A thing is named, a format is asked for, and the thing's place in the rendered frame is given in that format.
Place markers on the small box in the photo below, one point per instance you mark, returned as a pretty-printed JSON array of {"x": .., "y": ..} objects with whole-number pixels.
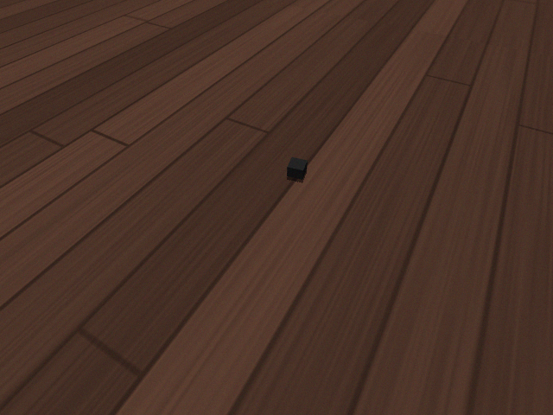
[{"x": 297, "y": 168}]

